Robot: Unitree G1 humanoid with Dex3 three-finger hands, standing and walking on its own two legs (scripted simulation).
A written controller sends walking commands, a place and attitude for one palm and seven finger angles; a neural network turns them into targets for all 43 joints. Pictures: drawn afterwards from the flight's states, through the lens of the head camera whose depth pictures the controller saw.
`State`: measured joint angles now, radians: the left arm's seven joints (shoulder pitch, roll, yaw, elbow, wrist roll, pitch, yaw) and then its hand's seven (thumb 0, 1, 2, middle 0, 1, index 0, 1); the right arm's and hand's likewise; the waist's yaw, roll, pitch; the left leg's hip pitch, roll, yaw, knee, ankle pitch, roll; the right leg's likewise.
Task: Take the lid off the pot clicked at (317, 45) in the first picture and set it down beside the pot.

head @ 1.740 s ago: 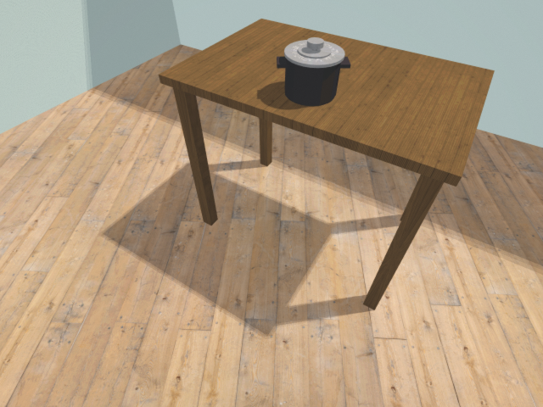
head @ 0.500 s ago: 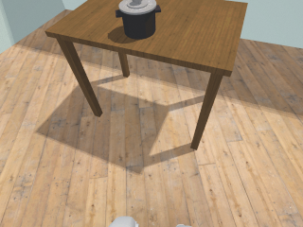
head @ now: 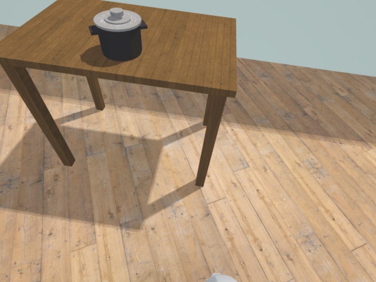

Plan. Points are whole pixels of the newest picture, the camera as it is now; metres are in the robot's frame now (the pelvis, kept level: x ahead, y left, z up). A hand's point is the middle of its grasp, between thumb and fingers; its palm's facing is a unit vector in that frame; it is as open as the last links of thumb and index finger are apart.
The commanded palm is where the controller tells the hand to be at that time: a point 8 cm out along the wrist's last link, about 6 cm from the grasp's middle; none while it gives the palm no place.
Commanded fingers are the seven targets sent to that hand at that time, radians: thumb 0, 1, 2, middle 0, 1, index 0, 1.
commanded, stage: take the last steps up to it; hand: left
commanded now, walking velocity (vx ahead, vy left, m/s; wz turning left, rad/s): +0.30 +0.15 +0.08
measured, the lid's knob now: (116, 12) +0.90 +0.33 +0.13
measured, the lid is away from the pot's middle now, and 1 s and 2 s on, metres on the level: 0.00 0.00 0.00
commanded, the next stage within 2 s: come to a stop and stand still in 1.12 s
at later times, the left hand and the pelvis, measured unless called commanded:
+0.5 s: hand out of the picture +0.07 +0.24 -0.20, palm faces +0.08 -0.98 -0.16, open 7.4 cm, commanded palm none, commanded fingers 0.00 0.90 0.90 -0.20 -0.30 -0.20 -0.30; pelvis +0.11 +0.06 -0.03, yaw +2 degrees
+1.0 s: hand (90, 220) +0.28 +0.28 -0.16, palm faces +0.17 -0.95 -0.25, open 7.2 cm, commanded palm none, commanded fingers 0.00 0.90 0.90 -0.20 -0.30 -0.20 -0.30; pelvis +0.28 +0.09 +0.00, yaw +3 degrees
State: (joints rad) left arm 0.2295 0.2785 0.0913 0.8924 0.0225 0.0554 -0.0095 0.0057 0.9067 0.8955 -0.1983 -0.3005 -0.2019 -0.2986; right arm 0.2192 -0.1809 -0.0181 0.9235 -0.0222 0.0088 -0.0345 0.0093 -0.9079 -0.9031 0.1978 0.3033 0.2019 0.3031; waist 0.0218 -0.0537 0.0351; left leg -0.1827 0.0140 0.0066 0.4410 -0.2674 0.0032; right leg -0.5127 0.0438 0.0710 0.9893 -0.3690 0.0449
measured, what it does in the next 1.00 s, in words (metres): walks ahead: right foot, then left foot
